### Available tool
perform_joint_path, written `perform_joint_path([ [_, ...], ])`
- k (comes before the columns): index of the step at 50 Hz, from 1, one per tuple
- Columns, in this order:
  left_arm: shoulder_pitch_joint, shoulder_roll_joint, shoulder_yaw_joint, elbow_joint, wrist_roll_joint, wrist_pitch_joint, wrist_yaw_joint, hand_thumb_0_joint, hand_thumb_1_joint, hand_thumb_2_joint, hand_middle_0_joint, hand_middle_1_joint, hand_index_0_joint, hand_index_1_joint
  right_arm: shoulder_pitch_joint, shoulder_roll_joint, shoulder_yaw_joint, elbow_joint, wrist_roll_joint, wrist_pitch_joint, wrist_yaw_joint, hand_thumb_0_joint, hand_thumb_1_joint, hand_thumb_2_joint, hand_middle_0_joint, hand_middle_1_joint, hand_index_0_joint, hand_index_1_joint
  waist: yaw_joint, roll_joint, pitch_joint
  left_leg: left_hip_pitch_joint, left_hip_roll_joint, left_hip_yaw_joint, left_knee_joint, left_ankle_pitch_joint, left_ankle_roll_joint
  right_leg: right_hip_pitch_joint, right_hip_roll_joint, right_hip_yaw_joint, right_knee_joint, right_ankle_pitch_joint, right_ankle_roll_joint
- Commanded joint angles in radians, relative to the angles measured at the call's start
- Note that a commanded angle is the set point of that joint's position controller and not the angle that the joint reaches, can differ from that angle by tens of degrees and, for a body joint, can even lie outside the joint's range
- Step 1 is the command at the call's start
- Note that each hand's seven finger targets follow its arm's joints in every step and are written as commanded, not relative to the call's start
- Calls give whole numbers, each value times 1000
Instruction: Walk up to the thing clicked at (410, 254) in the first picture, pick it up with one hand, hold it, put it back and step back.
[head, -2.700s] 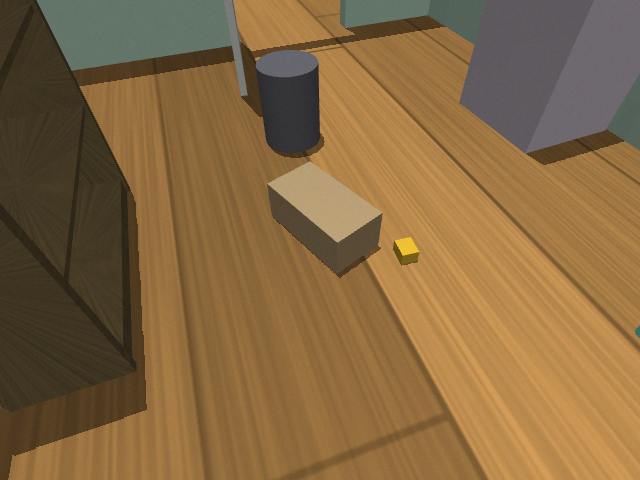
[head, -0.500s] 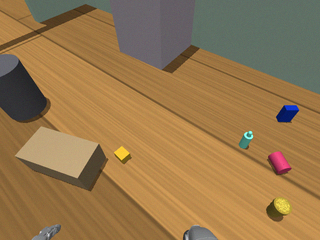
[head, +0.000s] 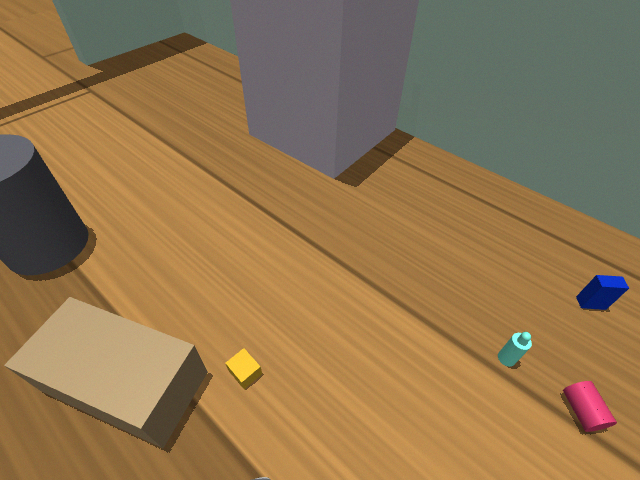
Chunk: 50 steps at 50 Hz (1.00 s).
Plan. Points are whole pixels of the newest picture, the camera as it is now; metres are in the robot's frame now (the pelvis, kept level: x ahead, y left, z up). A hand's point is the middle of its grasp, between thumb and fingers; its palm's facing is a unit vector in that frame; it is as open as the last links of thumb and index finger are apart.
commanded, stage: walk up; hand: left
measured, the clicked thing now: (244, 368) +0.56 +0.26 -0.72
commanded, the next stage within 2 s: none
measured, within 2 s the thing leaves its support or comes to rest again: neither
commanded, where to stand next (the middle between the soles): +0.16 +0.02 m, yaw +1 degrees
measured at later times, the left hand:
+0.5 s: hand out of the picture +0.15 +0.25 -0.13, palm faces -0.07 -0.91 -0.41, open 7.4 cm
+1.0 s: hand out of the picture +0.12 +0.28 -0.14, palm faces +0.02 -0.95 -0.32, open 7.4 cm
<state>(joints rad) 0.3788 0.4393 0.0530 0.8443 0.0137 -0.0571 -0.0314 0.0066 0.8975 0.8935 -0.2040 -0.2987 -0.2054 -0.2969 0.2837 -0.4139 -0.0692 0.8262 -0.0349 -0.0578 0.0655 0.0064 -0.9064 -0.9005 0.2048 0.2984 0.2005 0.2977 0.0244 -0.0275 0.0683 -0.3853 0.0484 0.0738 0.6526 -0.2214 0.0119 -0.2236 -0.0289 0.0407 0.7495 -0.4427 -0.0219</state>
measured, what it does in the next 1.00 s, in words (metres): steps on the spot: right foot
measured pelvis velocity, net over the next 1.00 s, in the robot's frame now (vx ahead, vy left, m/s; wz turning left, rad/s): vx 0.06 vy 0.02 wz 0.01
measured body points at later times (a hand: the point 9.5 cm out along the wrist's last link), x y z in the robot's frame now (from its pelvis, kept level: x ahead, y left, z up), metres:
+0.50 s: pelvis +0.05 +0.00 +0.00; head +0.08 -0.03 +0.45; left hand +0.15 +0.30 -0.10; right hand +0.13 -0.30 -0.14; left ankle +0.05 +0.14 -0.70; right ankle +0.12 -0.12 -0.72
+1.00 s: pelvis +0.06 +0.02 +0.02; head +0.06 +0.03 +0.47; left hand +0.12 +0.33 -0.11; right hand +0.13 -0.28 -0.10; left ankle +0.05 +0.15 -0.72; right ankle +0.12 -0.12 -0.72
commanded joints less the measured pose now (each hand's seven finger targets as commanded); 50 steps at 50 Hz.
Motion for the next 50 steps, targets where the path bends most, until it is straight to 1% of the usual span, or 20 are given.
perform_joint_path([
  [1, 35, 206, 41, -71, -7, -23, 46, 0, 900, 900, -200, -300, -200, -300, 94, -324, -97, -69, 30, -27, -31, 0, -900, -900, 200, 300, 200, 300, -56, 221, -42, 337, 435, -666, -368, -147, 292, -437, 33, 13, 419, -129, -28],
  [3, -3, 209, 43, -58, -13, -26, 45, 0, 900, 900, -200, -300, -200, -300, 76, -256, -68, -81, 27, -20, -39, 0, -900, -900, 200, 300, 200, 300, -41, 165, 8, 233, 330, -426, -335, 155, 247, -364, 11, 47, 395, -85, -26],
  [4, 1, 195, 42, -44, -18, -24, 40, 0, 900, 900, -200, -300, -200, -300, 60, -226, -56, -82, 26, -24, -44, 0, -900, -900, 200, 300, 200, 300, -35, 152, 14, 197, 261, -300, -307, 301, 199, -323, -4, 46, 351, -43, -27],
  [6, 29, 161, 35, -33, -23, -13, 31, 0, 900, 900, -200, -300, -200, -300, 44, -230, -51, -73, 30, -27, -52, 0, -900, -900, 200, 300, 200, 300, -17, 192, -6, 167, 201, -184, -266, 402, 176, -261, -9, -6, 272, 22, -13],
  [10, 13, 125, 29, -20, -19, 0, 38, 0, 900, 900, -200, -300, -200, -300, 5, -223, -36, -88, 28, -9, -62, 0, -900, -900, 200, 300, 200, 300, -12, 219, -57, 163, 220, -134, -210, 482, 209, -164, -18, -70, 63, 114, 15],
  [12, -25, 121, 34, -15, -12, -1, 44, 0, 900, 900, -200, -300, -200, -300, -5, -223, -32, -85, 32, 3, -62, 0, -900, -900, 200, 300, 200, 300, -19, 194, -83, 122, 222, -145, -144, 510, 199, -81, 7, -82, -21, 160, 8],
  [15, -22, 137, 43, 7, -4, -3, 51, 0, 900, 900, -200, -300, -200, -300, -62, -190, -12, -88, 50, 26, -61, 0, -900, -900, 200, 300, 200, 300, 18, 131, -117, 25, 158, -119, -31, 274, 126, 83, 28, -73, -180, 311, -23],
  [16, -30, 166, 47, 7, 1, -8, 57, 0, 900, 900, -200, -300, -200, -300, -59, -151, 2, -85, 54, 32, -62, 0, -900, -900, 200, 300, 200, 300, 26, 55, -125, -17, 131, -104, 20, 141, 84, 108, -27, 7, -230, 339, -46],
  [17, -65, 215, 54, -2, 10, -16, 59, 0, 900, 900, -200, -300, -200, -300, -28, -101, 14, -76, 59, 38, -61, 0, -900, -900, 200, 300, 200, 300, -3, -104, -131, -54, 40, -59, 126, -57, 31, 83, -210, 266, -313, 371, -98],
  [18, -144, 247, 51, -21, 4, -18, 57, 0, 900, 900, -200, -300, -200, -300, -8, -110, 13, -56, 54, 55, -68, 0, -900, -900, 200, 300, 200, 300, -22, -141, -80, -33, -24, -81, 216, -356, 13, -52, -353, 423, -405, 315, -201],
  [19, -199, 265, 49, -22, 2, -11, 57, 0, 900, 900, -200, -300, -200, -300, -17, -170, -9, -26, 44, 63, -77, 0, -900, -900, 200, 300, 200, 300, -18, -153, -46, 24, 5, -106, 275, -399, 19, -144, -360, 430, -389, 304, -254],
  [22, -212, 207, 34, 1, 5, -8, 59, 0, 900, 900, -200, -300, -200, -300, -27, -174, -6, 26, 55, 57, -69, 0, -900, -900, 200, 300, 200, 300, -28, -150, -54, 1, -4, -121, 205, -321, 21, -74, -239, 258, -343, 361, -174],
  [27, -279, 188, 34, 15, 4, 14, 50, 0, 900, 900, -200, -300, -200, -300, 4, -152, 3, 102, 39, 37, -70, 0, -900, -900, 200, 300, 200, 300, -39, -169, -148, 145, -44, -42, -99, -134, 1, -45, -171, 131, -246, 322, -126],
  [29, -295, 144, 24, 20, -5, 25, 44, 0, 900, 900, -200, -300, -200, -300, -4, -171, -3, 121, 25, 24, -75, 0, -900, -900, 200, 300, 200, 300, -36, -113, -162, 213, 6, -117, -178, -27, 16, -92, -148, 93, -209, 258, -78],
  [30, -290, 113, 14, 27, -12, 28, 41, 0, 900, 900, -200, -300, -200, -300, -58, -211, -8, 109, 17, 17, -75, 0, -900, -900, 200, 300, 200, 300, -16, -10, -152, 169, 97, -264, -230, -41, 49, -113, -95, 56, -184, 192, -36],
  [31, -289, 120, 16, 59, -12, 32, 40, 0, 900, 900, -200, -300, -200, -300, -148, -228, -5, 104, 26, 15, -70, 0, -900, -900, 200, 300, 200, 300, 15, 32, -98, 70, 131, -293, -226, -119, 80, -69, -49, 13, -212, 78, -14],
  [34, -322, 144, 21, 95, -3, 25, 33, 0, 900, 900, -200, -300, -200, -300, -144, -172, 21, 136, 25, 18, -62, 0, -900, -900, 200, 300, 200, 300, 1, 10, -51, 17, 46, -183, -222, -194, 44, -24, -103, 95, -320, 0, -37],
  [36, -349, 142, 18, 106, -7, 27, 29, 0, 900, 900, -200, -300, -200, -300, -121, -181, 21, 166, 18, 15, -62, 0, -900, -900, 200, 300, 200, 300, -10, 63, -16, 15, 58, -209, -273, -232, 38, -43, -94, 73, -324, -18, -36],
  [39, -329, 118, 8, 144, -14, 27, 24, 0, 900, 900, -200, -300, -200, -300, -171, -186, 29, 178, 20, 8, -60, 0, -900, -900, 200, 300, 200, 300, 16, 126, -19, 10, 93, -254, -345, -190, 39, 21, -57, 12, -302, 110, -20],
  [50, -335, 116, -6, 231, -16, 24, 21, 0, 900, 900, -200, -300, -200, -300, -198, -178, 26, 215, 33, 13, -71, 0, -900, -900, 200, 300, 200, 300, -4, 79, -69, 153, 84, -200, -344, 19, 22, 95, -88, 1, -391, 301, 2],
])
